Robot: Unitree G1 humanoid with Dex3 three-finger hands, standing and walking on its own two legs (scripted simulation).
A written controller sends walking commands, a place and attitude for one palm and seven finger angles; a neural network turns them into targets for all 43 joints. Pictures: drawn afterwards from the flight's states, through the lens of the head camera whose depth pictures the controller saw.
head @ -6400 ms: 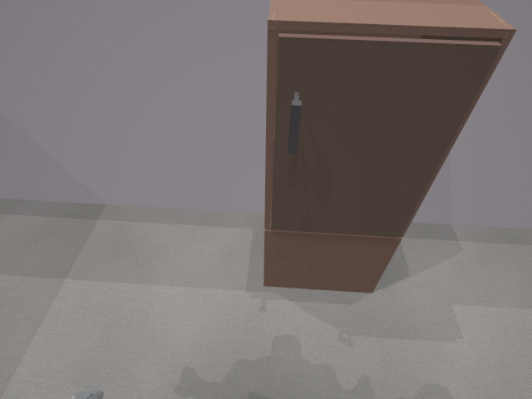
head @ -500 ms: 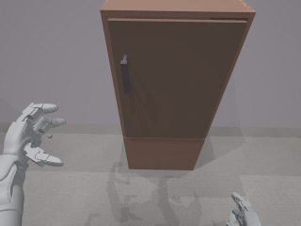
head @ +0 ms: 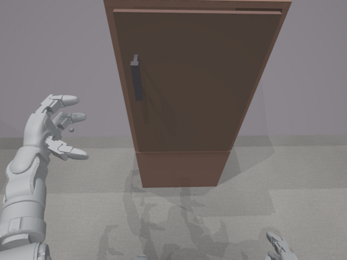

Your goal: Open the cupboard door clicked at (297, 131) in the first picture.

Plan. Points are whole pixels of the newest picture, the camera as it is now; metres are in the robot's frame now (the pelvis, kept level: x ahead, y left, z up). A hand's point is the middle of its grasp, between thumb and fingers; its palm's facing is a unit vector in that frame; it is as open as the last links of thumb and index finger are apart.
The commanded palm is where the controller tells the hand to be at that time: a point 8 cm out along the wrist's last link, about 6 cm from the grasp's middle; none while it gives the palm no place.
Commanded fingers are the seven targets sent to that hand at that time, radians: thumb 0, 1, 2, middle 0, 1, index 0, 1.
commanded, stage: move the hooked fingers beside the handle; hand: left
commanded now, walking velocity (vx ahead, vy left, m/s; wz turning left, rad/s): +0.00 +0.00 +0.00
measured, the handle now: (137, 78) +0.58 +0.13 +0.10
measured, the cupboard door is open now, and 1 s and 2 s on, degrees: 0 0 0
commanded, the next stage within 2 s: slide the fingers in behind the handle in 1.94 s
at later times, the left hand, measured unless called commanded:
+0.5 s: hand (90, 111) +0.43 +0.22 +0.11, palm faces +0.05 -1.00 +0.02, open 13.9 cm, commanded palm +0.41 +0.27 +0.11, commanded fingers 0.00 -0.50 0.30 -0.30 -1.20 -0.30 -1.20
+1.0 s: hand (107, 94) +0.50 +0.20 +0.11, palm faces +0.06 -1.00 +0.01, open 13.9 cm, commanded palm +0.48 +0.25 +0.10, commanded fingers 0.00 -0.50 0.30 -0.30 -1.20 -0.30 -1.20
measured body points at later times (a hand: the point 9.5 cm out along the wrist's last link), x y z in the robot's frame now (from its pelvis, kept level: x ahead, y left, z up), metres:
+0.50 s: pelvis +0.01 +0.00 -0.01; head +0.05 +0.01 +0.44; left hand +0.42 +0.28 +0.11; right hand +0.10 -0.26 -0.11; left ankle +0.06 +0.13 -0.71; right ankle -0.01 -0.13 -0.71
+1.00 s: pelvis +0.01 +0.00 -0.02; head +0.08 +0.01 +0.43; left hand +0.49 +0.25 +0.11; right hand +0.02 -0.27 -0.13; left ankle +0.06 +0.13 -0.71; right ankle -0.01 -0.13 -0.71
